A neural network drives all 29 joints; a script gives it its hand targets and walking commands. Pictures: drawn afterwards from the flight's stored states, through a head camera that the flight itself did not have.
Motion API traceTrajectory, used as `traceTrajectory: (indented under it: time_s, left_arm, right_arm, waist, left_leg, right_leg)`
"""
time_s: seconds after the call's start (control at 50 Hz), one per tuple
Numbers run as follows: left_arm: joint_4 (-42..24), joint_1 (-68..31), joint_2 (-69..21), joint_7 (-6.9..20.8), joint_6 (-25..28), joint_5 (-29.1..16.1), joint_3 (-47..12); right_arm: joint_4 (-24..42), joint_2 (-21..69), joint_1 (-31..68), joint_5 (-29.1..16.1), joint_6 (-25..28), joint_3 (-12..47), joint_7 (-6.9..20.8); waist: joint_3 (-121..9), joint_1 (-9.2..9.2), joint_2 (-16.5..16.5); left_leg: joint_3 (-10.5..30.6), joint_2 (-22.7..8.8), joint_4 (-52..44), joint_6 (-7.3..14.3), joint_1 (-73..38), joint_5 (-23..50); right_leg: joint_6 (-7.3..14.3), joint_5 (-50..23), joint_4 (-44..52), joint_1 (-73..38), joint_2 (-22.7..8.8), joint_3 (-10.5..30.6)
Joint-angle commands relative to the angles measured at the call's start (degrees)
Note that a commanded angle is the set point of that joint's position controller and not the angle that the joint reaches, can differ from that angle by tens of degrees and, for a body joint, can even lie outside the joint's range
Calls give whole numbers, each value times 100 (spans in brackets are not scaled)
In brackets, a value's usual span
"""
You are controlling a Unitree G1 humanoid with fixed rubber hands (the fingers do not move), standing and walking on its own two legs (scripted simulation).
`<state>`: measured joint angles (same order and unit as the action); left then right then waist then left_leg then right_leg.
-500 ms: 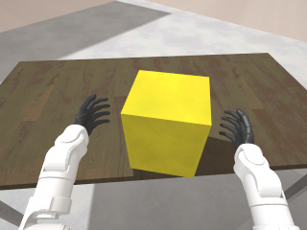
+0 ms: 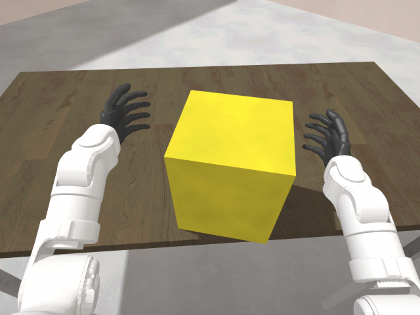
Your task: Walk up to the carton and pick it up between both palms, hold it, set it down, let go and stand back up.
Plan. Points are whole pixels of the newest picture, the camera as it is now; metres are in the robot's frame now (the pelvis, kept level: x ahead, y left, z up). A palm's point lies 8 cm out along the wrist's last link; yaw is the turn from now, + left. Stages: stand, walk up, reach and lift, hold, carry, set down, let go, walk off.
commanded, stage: reach and lift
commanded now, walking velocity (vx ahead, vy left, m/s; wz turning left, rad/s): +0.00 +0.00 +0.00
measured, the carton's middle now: (230, 170) +0.42 +0.02 +0.02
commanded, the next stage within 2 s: none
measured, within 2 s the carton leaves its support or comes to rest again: neither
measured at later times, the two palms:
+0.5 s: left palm (118, 111) +0.42 +0.23 +0.17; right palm (331, 138) +0.42 -0.16 +0.14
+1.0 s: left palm (121, 153) +0.41 +0.25 +0.07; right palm (314, 168) +0.41 -0.16 +0.05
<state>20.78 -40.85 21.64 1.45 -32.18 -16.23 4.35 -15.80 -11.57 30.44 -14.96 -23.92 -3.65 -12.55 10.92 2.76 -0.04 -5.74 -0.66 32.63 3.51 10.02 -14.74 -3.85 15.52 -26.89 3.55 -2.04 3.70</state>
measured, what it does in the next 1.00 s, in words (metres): stands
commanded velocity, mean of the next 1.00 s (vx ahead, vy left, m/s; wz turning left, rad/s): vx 0.00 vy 0.00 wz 0.00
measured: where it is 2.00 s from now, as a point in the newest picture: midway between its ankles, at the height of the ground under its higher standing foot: outside the picture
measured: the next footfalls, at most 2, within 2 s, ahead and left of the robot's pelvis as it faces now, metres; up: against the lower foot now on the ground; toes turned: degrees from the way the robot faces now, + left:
none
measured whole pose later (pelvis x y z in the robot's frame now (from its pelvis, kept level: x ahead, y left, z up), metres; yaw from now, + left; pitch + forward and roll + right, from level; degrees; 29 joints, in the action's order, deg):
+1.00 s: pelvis +0.02 +0.00 +0.00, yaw +2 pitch +4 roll -3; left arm 55.9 -41.5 22.4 2.7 1.2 -16.1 -2.7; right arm -52.8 -6.8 38.1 -12.7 2.0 -3.7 -11.8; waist 1.2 0.5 0.0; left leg -3.5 -0.6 32.6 3.5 22.9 -13.9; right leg -3.8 14.6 -25.3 14.8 -1.8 1.4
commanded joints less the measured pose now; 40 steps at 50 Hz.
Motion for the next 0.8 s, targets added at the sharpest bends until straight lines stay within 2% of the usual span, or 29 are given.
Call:
traceTrajectory:
  time_s: [0.0,0.04,0.06,0.08,0.1,0.16,0.22,0.24,0.26,0.28,0.3,0.32,0.34,0.36,0.38,0.4,0.42,0.46,0.5,0.52,0.56,0.58,0.62,0.64,0.66,0.68,0.72,0.76,0.78]
  left_arm:
    - [-677,-2738,1633,-41,294,134,206]
    - [-707,-3212,1697,-83,229,276,147]
    - [2,-3525,1794,-35,152,198,131]
    - [0,-3086,1766,-36,219,146,155]
    - [326,-3947,1793,-8,334,107,120]
    - [124,-3524,1698,-44,411,62,-39]
    - [226,-3845,1682,-74,504,62,-113]
    - [227,-3744,1853,-45,507,144,41]
    - [562,-3939,1898,-34,528,162,93]
    - [1031,-4063,1753,-22,550,30,-91]
    - [1243,-3944,1823,-56,652,4,30]
    - [844,-3771,1826,-73,698,74,-52]
    - [572,-3515,1754,-30,671,28,24]
    - [947,-3582,1746,0,677,157,158]
    - [1100,-3642,1511,23,712,214,8]
    - [694,-3541,1552,16,790,139,52]
    - [1639,-3635,1489,64,839,276,-102]
    - [1762,-3302,1412,95,948,364,0]
    - [914,-3720,1211,-17,1260,162,-322]
    - [2179,-3716,1342,65,1427,163,-389]
    - [1757,-3561,1433,96,1811,-6,-233]
    - [2027,-3516,1453,104,1954,-20,-214]
    - [1577,-3720,1013,35,2341,73,-450]
    - [2125,-3425,1264,51,2374,197,-186]
    - [2433,-2860,900,109,2416,343,-158]
    - [2163,-3063,932,33,2560,262,-307]
    - [2839,-2729,761,170,2735,391,-271]
    - [2132,-3425,841,159,3170,38,-505]
    - [2317,-3267,790,146,3301,15,-490]
  right_arm:
    - [574,-1140,2963,-224,338,-638,38]
    - [173,-1339,3220,-106,376,-926,53]
    - [-224,-1215,3535,-104,282,-763,65]
    - [-127,-1218,3281,-117,310,-828,55]
    - [-185,-1218,4134,-11,331,-796,88]
    - [-85,-1220,3887,-62,402,-836,45]
    - [-808,-1150,3897,-172,375,-642,89]
    - [-541,-1254,3858,-75,428,-810,50]
    - [-871,-1142,4110,-152,372,-707,65]
    - [-956,-1163,4469,-140,455,-752,79]
    - [-618,-1018,4411,-179,525,-693,95]
    - [-354,-1159,4270,-117,578,-769,83]
    - [-192,-1002,4050,-143,601,-479,-4]
    - [-713,-983,3936,-97,575,-503,-24]
    - [-1114,-1068,3972,-143,596,-573,13]
    - [-774,-1029,3791,-185,625,-574,30]
    - [-1744,-868,3854,9,511,-607,41]
    - [-1561,-835,3753,60,653,-543,88]
    - [-1332,-868,4013,14,935,-693,125]
    - [-2284,-734,3956,93,881,-604,160]
    - [-1158,-503,3886,149,1248,-604,91]
    - [-1268,-506,3969,196,1290,-483,75]
    - [-1665,-438,3781,394,1595,-662,111]
    - [-2214,-522,3451,459,1593,-513,109]
    - [-2572,-272,2903,393,1645,-202,123]
    - [-2606,-440,3158,258,1728,-280,205]
    - [-3011,-255,2777,286,1890,-111,192]
    - [-2349,-87,3434,276,2214,-186,129]
    - [-2302,-95,3379,330,2373,-220,158]
  waist:
    - [-3683,-598,608]
    - [-3888,-780,1024]
    - [-3585,-795,722]
    - [-3508,-766,537]
    - [-3601,-749,429]
    - [-3788,-814,553]
    - [-3989,-868,706]
    - [-4167,-868,614]
    - [-3830,-739,766]
    - [-3907,-788,546]
    - [-4255,-649,266]
    - [-4202,-676,549]
    - [-4344,-555,401]
    - [-4395,-615,298]
    - [-3918,-669,682]
    - [-4199,-648,501]
    - [-3377,-790,655]
    - [-3521,-692,358]
    - [-3993,-914,722]
    - [-3373,-908,708]
    - [-4204,-704,366]
    - [-4138,-690,121]
    - [-4512,-901,580]
    - [-4300,-733,407]
    - [-4184,-609,569]
    - [-4352,-672,882]
    - [-3627,-622,648]
    - [-4532,-729,611]
    - [-4523,-732,505]
  left_leg:
    - [601,-268,-1039,-624,-1418,2264]
    - [767,-395,-929,-870,-1815,2454]
    - [775,-394,-998,-779,-1562,2165]
    - [602,-242,-961,-700,-1612,2185]
    - [564,-210,-1056,-612,-1248,1934]
    - [632,-232,-950,-659,-1477,2336]
    - [680,-252,-834,-725,-1669,2658]
    - [745,-275,-879,-718,-1836,2833]
    - [658,-220,-840,-734,-1547,2665]
    - [723,-258,-877,-686,-1528,2612]
    - [696,-245,-858,-584,-1464,2261]
    - [604,-171,-803,-626,-1453,2687]
    - [606,-84,-615,-636,-1636,3512]
    - [601,-145,-621,-638,-1724,3262]
    - [531,-130,-687,-680,-1854,3207]
    - [649,-146,-632,-696,-1985,3297]
    - [574,-134,-797,-676,-1525,2469]
    - [601,-190,-895,-576,-1628,2458]
    - [784,-239,-716,-776,-1912,2913]
    - [702,-197,-832,-721,-1444,2196]
    - [690,-160,-593,-590,-1454,2674]
    - [640,-121,-565,-546,-1338,2763]
    - [705,-156,-478,-698,-1456,2799]
    - [736,-190,-494,-657,-1513,2760]
    - [673,-168,-467,-663,-1647,2999]
    - [744,-239,-547,-756,-1736,2885]
    - [746,-221,-602,-680,-1481,2671]
    - [759,-181,-331,-682,-1310,3017]
    - [729,-161,-203,-724,-1308,3185]
  right_leg:
    - [490,-1564,669,237,440,-341]
    - [596,-1217,735,672,509,-505]
    - [544,-1001,809,728,440,-463]
    - [534,-1308,831,665,456,-461]
    - [527,-1192,809,765,444,-454]
    - [529,-1519,754,719,469,-464]
    - [531,-1638,750,697,495,-514]
    - [464,-1775,739,663,499,-509]
    - [512,-1474,797,690,440,-481]
    - [536,-1413,806,846,480,-519]
    - [538,-1471,782,757,481,-455]
    - [510,-1785,732,731,488,-494]
    - [392,-2627,657,290,525,-466]
    - [482,-2224,668,498,576,-565]
    - [531,-2010,754,833,526,-577]
    - [489,-2043,762,727,533,-524]
    - [467,-1339,843,1148,449,-552]
    - [510,-1494,850,917,514,-574]
    - [559,-1505,787,1210,519,-663]
    - [543,-878,876,1452,408,-646]
    - [493,-1604,685,1042,453,-595]
    - [479,-1652,709,1080,453,-600]
    - [497,-1472,654,1568,482,-710]
    - [518,-1460,649,1425,499,-695]
    - [562,-1499,757,1438,487,-614]
    - [685,-1249,787,1554,497,-685]
    - [568,-1061,748,1599,419,-696]
    - [521,-1492,576,1567,374,-669]
    - [515,-1569,506,1578,456,-726]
